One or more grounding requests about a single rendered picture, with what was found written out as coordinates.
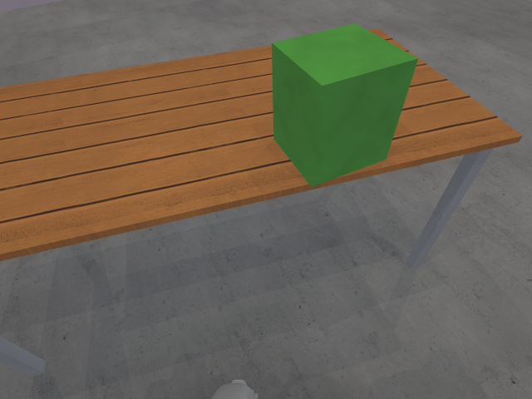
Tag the table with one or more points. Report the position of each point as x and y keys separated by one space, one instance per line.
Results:
x=94 y=155

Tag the carton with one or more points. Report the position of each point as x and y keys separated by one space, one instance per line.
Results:
x=337 y=99

